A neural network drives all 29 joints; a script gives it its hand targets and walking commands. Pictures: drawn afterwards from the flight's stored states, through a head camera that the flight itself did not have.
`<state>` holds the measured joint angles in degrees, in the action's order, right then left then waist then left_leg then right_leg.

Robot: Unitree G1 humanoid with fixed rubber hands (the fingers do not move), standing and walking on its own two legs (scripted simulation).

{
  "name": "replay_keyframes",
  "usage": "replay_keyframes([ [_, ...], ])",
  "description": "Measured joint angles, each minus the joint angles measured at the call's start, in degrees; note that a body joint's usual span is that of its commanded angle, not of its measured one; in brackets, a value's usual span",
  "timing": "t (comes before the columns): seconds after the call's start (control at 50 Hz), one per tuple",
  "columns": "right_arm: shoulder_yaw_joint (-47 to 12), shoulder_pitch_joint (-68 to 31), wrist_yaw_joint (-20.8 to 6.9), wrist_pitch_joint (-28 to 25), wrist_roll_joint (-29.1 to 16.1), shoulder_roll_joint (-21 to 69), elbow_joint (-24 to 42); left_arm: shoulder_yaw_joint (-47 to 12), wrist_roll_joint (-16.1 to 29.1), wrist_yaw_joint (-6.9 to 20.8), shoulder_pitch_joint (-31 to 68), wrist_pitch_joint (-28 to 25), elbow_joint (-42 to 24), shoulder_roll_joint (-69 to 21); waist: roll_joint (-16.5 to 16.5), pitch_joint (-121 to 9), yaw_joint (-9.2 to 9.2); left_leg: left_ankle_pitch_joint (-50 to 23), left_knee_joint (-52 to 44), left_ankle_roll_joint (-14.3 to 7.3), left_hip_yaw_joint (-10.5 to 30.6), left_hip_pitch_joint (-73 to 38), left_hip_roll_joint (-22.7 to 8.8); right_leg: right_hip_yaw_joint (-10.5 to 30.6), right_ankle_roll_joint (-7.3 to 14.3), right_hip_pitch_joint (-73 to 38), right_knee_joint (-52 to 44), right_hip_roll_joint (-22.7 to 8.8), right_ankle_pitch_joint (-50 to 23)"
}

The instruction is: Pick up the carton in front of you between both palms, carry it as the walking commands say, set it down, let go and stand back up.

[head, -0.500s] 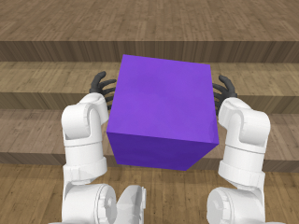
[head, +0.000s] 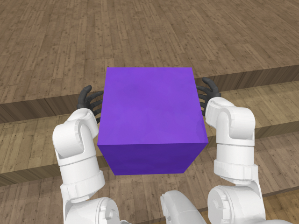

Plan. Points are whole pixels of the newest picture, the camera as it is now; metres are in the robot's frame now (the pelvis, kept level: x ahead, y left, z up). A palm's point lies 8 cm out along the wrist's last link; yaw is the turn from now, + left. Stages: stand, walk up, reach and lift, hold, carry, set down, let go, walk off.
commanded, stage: carry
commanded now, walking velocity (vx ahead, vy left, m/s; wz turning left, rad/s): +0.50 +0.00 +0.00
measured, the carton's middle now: (149, 126) +0.35 -0.02 +0.05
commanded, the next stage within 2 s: none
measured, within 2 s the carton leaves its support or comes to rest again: neither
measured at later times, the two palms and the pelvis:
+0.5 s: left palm (66, 5) +0.62 +0.16 +0.27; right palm out of the picture +0.66 -0.14 +0.26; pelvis +0.29 -0.04 +0.14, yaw +2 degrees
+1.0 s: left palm out of the picture +0.95 +0.18 +0.40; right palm out of the picture +0.92 -0.12 +0.41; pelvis +0.59 +0.06 +0.27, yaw +1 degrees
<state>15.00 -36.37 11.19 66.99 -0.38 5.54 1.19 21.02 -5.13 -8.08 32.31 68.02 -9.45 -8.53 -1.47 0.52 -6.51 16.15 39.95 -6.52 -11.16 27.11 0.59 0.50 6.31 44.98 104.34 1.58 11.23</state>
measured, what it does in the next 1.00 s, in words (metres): climbs: right foot 0.16 m higher, then left foot 0.16 m higher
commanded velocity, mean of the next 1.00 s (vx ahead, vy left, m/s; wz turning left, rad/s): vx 0.50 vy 0.00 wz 0.00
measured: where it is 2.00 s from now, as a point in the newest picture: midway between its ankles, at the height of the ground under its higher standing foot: (118, 51)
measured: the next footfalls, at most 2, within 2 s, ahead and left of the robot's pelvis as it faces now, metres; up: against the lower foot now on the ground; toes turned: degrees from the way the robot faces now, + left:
right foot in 0.34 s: +0.42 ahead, -0.11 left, +0.16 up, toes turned -5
left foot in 0.88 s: +0.73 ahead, +0.13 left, +0.32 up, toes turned +9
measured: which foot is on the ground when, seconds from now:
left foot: down 0.00-0.36, up 0.38-0.86, down 0.88-1.00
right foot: up 0.00-0.32, down 0.34-0.88, up 0.90-1.00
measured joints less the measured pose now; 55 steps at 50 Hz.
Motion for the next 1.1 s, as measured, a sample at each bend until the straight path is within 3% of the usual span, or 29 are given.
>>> replay_keyframes([
  [0.04, 0.1, 0.0, -0.6, -0.5, 0.2, -0.1, 1.8, -1.6, 0.1, -0.1, 0.3, -0.2, -1.4, 0.7, 0.0, -0.8, 1.1, -0.4, -4.3, 0.3, 0.8, -3.7, -0.5, -2.2, 0.1, 6.0, -1.1, -1.6, 4.0],
  [0.1, 0.3, -0.4, -1.2, -0.2, 0.8, -0.1, 3.4, -3.6, 0.9, -0.7, 1.3, 0.7, -1.9, 2.4, -0.9, -3.0, 2.26, 0.4, -8.5, 1.2, 2.0, -8.7, -1.0, -3.9, 0.8, 16.9, 8.7, -3.7, 10.0],
  [0.16, 1.3, 0.0, -1.6, 1.4, 1.2, -0.5, 4.1, -4.9, 1.7, -1.9, 2.8, 2.4, -0.4, 2.9, -0.9, -4.6, 3.58, 2.0, -12.4, 2.4, 3.7, -14.7, -2.5, -5.1, 1.0, 26.1, 14.6, -5.5, 10.7],
  [0.2, 2.2, 0.1, -1.9, 2.5, 1.2, -0.9, 4.3, -5.4, 2.1, -2.9, 4.0, 3.6, 0.9, 2.9, -0.7, -5.5, 4.71, 2.3, -16.5, 3.0, 4.3, -19.1, -3.6, -6.6, 0.7, 29.3, 8.6, -6.6, 9.6],
  [0.26, 4.0, -0.4, -2.2, 4.0, 1.3, -1.3, 3.6, -5.9, 2.5, -4.1, 5.8, 4.9, 3.7, 3.0, 0.4, -7.3, 6.55, -0.7, -26.7, 3.5, 4.5, -25.9, -5.3, -11.3, 1.5, 26.0, -11.2, -7.2, 7.8],
  [0.32, 5.6, 0.1, -2.6, 4.2, 2.0, -1.1, 3.0, -6.8, 3.4, -5.0, 7.3, 4.8, 7.2, 3.4, 0.4, -7.8, 9.17, -4.7, -26.1, 2.8, 3.1, -27.9, -6.1, -14.5, 2.7, 12.4, -31.8, -3.9, 6.5],
  [0.36, 6.6, 0.9, -2.8, 3.9, 3.1, -1.1, 2.7, -7.5, 3.3, -5.3, 7.8, 4.0, 9.6, 3.0, 1.2, -6.5, 12.26, -11.9, -8.2, 2.4, 3.5, -22.6, -8.3, -15.0, 2.4, 4.7, -39.1, -1.3, 8.4],
  [0.4, 7.4, 0.5, -3.3, 2.9, 4.4, -1.3, 1.8, -8.1, 2.9, -5.6, 8.2, 2.9, 11.1, 2.8, 2.1, -3.9, 14.91, -11.2, 26.5, 4.0, 12.7, -8.8, -4.9, -14.8, 2.4, 1.0, -41.7, -0.4, 9.4],
  [0.44, 8.0, 1.1, -3.9, 2.3, 5.7, -0.2, 1.8, -8.2, 3.4, -5.7, 6.7, 2.1, 11.2, 2.7, 3.5, -2.4, 15.86, -10.3, 52.8, 2.9, 17.0, 2.1, -0.5, -14.0, 1.8, -4.1, -46.9, 0.6, 8.6],
  [0.5, 7.9, 2.7, -4.3, 1.6, 6.9, 2.3, 4.2, -7.2, 5.0, -4.8, 4.8, 1.1, 9.8, 2.9, 3.6, -1.0, 14.83, -9.4, 67.1, 0.7, 16.4, 14.3, 1.0, -12.2, 0.5, -12.1, -56.2, 0.7, 6.7],
  [0.58, 5.1, 3.5, -3.8, 1.4, 6.1, 1.9, 7.8, -6.7, 5.2, -3.3, 4.6, -0.7, 6.9, 3.1, 3.1, -1.6, 12.05, -2.8, 65.4, 0.4, 11.7, 26.4, -1.8, -9.9, -0.6, -20.5, -65.9, -1.1, 5.6],
  [0.68, 2.2, 1.5, -1.9, 3.7, 3.5, -1.1, 7.7, -5.6, 3.9, -2.3, 5.4, 0.0, 5.2, 2.8, 3.9, -4.5, 10.06, 9.0, 81.8, -0.8, 9.1, 43.0, -4.6, -7.1, -2.9, -30.0, -74.5, -3.2, 6.5],
  [0.74, 1.2, -0.4, -0.4, 5.4, 2.4, -1.3, 5.8, -4.4, 4.4, -2.2, 4.7, 1.7, 4.1, 3.4, 3.7, -5.7, 8.59, 7.2, 74.3, 0.3, 6.5, 48.5, -6.7, -5.7, -3.0, -37.0, -81.5, -5.4, 6.7],
  [0.82, 0.6, -3.4, 0.9, 6.6, 1.5, -1.4, 2.0, -2.3, 4.7, -2.1, 4.8, 3.7, 3.9, 4.2, 2.1, -7.7, 5.87, 1.5, 46.1, -1.0, 0.1, 40.8, -7.1, -5.9, -4.0, -45.8, -93.9, -8.3, 1.6],
  [0.86, -0.1, -4.5, 1.2, 6.2, 1.4, -1.4, -0.9, -1.1, 4.3, -2.0, 4.0, 4.2, 3.8, 4.0, 2.2, -8.0, 3.29, 0.9, 31.8, -1.6, -1.9, 29.8, -4.4, -5.9, -4.0, -46.1, -90.6, -9.1, -0.9],
  [0.88, -0.3, -4.8, 1.2, 5.9, 1.4, -1.4, -2.1, -0.4, 3.9, -1.9, 3.8, 4.2, 4.0, 3.8, 1.9, -7.3, 1.48, 1.7, 27.1, -1.5, -2.1, 25.1, -2.8, -5.4, -3.8, -43.8, -83.1, -9.8, -1.8],
  [0.9, -0.5, -5.0, 1.3, 5.3, 1.4, -1.3, -3.0, 0.1, 3.3, -1.6, 3.9, 3.8, 4.4, 3.7, 1.2, -6.2, 0.12, 3.2, 26.4, -1.9, -2.4, 23.3, -2.1, -2.9, -4.2, -38.4, -69.3, -9.8, -2.5],
  [0.94, -0.9, -4.4, 1.5, 4.0, 1.6, -0.7, -4.3, 0.9, 2.0, -1.3, 3.8, 3.1, 5.2, 3.9, -0.2, -3.8, -1.66, 4.1, 24.2, -2.4, -2.4, 19.5, -1.4, 4.0, -4.2, -25.3, -35.6, -5.2, -3.8],
  [0.96, -0.8, -3.3, 1.3, 3.6, 1.2, -0.4, -4.2, 1.3, 1.7, -1.1, 3.4, 2.9, 5.4, 3.5, -1.1, -2.9, -1.84, 4.0, 21.9, -2.2, -2.4, 16.9, -0.9, 5.4, -3.6, -20.0, -21.9, -3.0, -4.8],
  [1.0, -0.5, -1.0, 1.2, 2.9, 0.7, 0.0, -3.1, 1.5, 0.8, -0.4, 2.1, 2.4, 4.6, 1.9, -1.9, -1.6, -1.17, 3.5, 16.0, -1.3, -1.9, 11.4, -0.2, 4.6, -1.7, -11.2, -4.7, -0.7, -5.7],
  [1.04, 0.3, 0.2, 0.7, 2.1, 0.7, 0.3, -1.5, 0.8, 0.1, 0.1, 0.8, 1.7, 2.8, 0.5, -1.5, -0.7, 0.21, 2.6, 9.6, -0.6, -1.2, 5.9, 0.0, 2.1, -0.4, -3.9, 1.9, -0.5, -5.1],
  [1.1, 0.8, 0.6, -0.5, 1.0, 0.8, 0.3, 1.1, -1.3, -0.1, -0.1, 0.2, 1.0, 0.2, 0.4, -0.3, -0.8, 2.25, 1.3, 1.2, -0.2, 0.2, -0.9, -0.5, -1.6, 0.2, 4.9, 0.9, -1.9, -0.5],
])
